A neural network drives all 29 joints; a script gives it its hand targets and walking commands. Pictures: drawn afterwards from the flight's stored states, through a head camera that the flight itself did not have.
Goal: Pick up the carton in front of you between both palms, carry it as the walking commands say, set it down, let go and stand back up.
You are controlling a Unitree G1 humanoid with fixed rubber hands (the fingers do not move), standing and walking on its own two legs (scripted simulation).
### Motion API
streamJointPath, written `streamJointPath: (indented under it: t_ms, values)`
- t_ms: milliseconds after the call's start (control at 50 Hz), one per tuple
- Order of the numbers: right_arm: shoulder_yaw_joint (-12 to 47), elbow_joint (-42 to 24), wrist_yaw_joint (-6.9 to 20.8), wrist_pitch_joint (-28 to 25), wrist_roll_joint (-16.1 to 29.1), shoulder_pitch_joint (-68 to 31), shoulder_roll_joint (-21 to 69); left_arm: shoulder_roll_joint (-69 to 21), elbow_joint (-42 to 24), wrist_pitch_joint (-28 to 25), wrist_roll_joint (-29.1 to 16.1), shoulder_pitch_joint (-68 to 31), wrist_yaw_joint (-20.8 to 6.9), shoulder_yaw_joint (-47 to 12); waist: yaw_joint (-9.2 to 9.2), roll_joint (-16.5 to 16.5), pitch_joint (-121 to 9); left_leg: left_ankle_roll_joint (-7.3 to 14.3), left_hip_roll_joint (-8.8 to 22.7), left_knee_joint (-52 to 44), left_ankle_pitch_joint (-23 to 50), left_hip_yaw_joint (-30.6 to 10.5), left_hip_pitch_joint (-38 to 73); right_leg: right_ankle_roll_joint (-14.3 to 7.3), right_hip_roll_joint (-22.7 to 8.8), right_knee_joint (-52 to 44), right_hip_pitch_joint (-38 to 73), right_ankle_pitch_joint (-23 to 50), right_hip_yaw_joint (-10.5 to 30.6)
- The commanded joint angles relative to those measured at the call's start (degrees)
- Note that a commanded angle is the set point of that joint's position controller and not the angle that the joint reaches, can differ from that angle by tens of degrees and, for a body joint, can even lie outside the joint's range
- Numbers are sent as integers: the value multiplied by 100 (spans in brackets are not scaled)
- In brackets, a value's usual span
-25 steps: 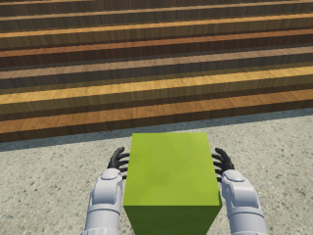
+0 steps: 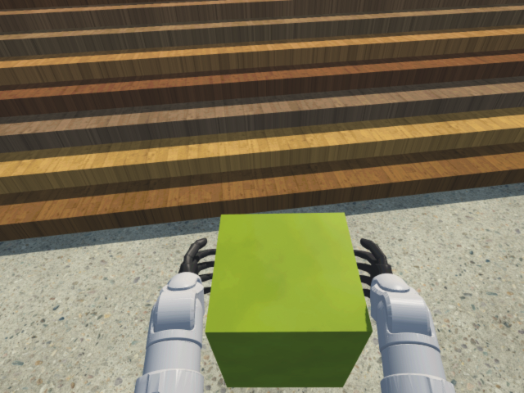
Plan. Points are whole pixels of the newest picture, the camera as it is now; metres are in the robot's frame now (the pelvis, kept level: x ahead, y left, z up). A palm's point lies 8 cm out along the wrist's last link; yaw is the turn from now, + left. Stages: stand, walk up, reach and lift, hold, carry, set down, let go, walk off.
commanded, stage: hold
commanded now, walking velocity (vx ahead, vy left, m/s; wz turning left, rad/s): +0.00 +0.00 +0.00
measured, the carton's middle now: (283, 303) +0.30 +0.00 -0.02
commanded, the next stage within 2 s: carry in 0.88 s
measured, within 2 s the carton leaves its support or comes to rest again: neither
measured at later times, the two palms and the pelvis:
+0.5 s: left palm (190, 281) +0.30 +0.15 +0.05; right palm (379, 283) +0.30 -0.15 +0.05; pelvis +0.01 +0.00 +0.00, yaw +0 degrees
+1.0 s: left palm (191, 276) +0.30 +0.15 +0.06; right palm (379, 278) +0.30 -0.15 +0.06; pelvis +0.01 +0.00 +0.00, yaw +0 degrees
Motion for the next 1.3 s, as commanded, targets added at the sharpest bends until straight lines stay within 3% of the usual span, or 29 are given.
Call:
streamJointPath:
  t_ms: [0,420,840,860,900,920,980,1060,1120,1140,1180,1200,1220,1240,1260,1280]
  values:
    - [3030,-11,1309,-164,1456,-2870,5171,-5183,30,-134,-1501,-2835,-1391,-3084,3,4,-1128,-26,-380,-363,361,457,154,9,370,-378,93,394,-441]
    - [3129,-348,1256,-121,1534,-2402,5080,-5094,-309,-89,-1575,-2373,-1334,-3186,5,13,-1206,-49,-393,-387,1049,422,349,37,394,-399,323,1096,-404]
    - [3103,-250,1276,-139,1513,-2566,5103,-5115,-219,-107,-1568,-2538,-1351,-3166,1,14,-1148,-31,-383,-376,707,436,251,16,383,-381,185,735,-417]
    - [3169,-258,1274,-138,1564,-2654,5127,-5177,-205,-98,-1645,-2629,-1343,-3239,16,-29,-1072,71,587,79,-215,229,-495,-37,-610,53,-570,-241,-193]
    - [3302,-431,1243,-122,1685,-2677,5197,-5182,-376,-81,-1742,-2629,-1309,-3411,12,-22,-1039,121,533,-158,-2456,23,-988,-118,-526,-176,-1116,-2477,0]
    - [3442,-576,1218,-93,1775,-2752,5209,-5206,-532,-58,-1830,-2716,-1282,-3541,7,-15,-994,154,515,-119,-2948,68,-1168,-142,-491,-127,-1282,-2947,-38]
    - [3881,-1108,1117,105,2043,-2686,5180,-5190,-1052,140,-2124,-2654,-1179,-4007,10,88,-1485,211,610,175,-1993,250,-1049,-198,-489,348,-1216,-1871,-388]
    - [4413,-1826,954,711,2460,-2591,4923,-4916,-1841,759,-2568,-2663,-1034,-4584,-24,416,-1500,412,1000,-53,-2770,-173,-1149,-177,-516,758,-1729,-2119,-577]
    - [4608,-2205,838,1261,2713,-2543,4630,-4729,-2207,1314,-2911,-2615,-967,-4808,-23,532,-1320,483,1100,80,-2338,-108,-1301,-153,-506,628,-1621,-1630,-829]
    - [4704,-2345,806,1430,2811,-2459,4631,-4732,-2300,1483,-3017,-2499,-950,-4863,3,268,-1322,419,932,461,-1907,230,-1558,-212,-652,394,-1252,-1513,-656]
    - [4860,-2696,782,1745,3038,-2399,4732,-4673,-2473,1743,-3104,-2137,-898,-4851,92,-1226,-1492,119,425,2091,-1173,1247,-2688,-665,-1467,38,-37,-470,607]
    - [4913,-2863,798,1878,3173,-2357,4740,-4661,-2549,1856,-3112,-1917,-853,-4832,115,-1498,-1344,36,307,1917,-1580,1485,-3247,-958,-1761,-44,357,360,1009]
    - [4982,-3017,826,1981,3311,-2383,4793,-4684,-2771,1957,-3114,-1879,-806,-4842,111,-1343,-1288,43,269,1439,-1660,1548,-3230,-1074,-1805,94,446,1079,985]
    - [5025,-3107,851,2064,3436,-2300,4871,-4704,-3038,2056,-3127,-1912,-764,-4880,70,-1009,-1431,72,224,907,-1363,1613,-2625,-980,-1690,421,239,1379,621]
    - [5009,-3162,856,2138,3499,-2095,4907,-4788,-3227,2154,-3177,-1890,-743,-4928,-18,-581,-1763,130,271,364,-929,1578,-1231,-694,-1438,925,-555,1206,-49]
    - [4951,-3183,831,2167,3418,-1821,4916,-4797,-3538,2258,-3283,-1966,-770,-5017,-142,328,-1945,386,714,-37,-584,694,-21,-305,-915,2206,-1562,1723,-1123]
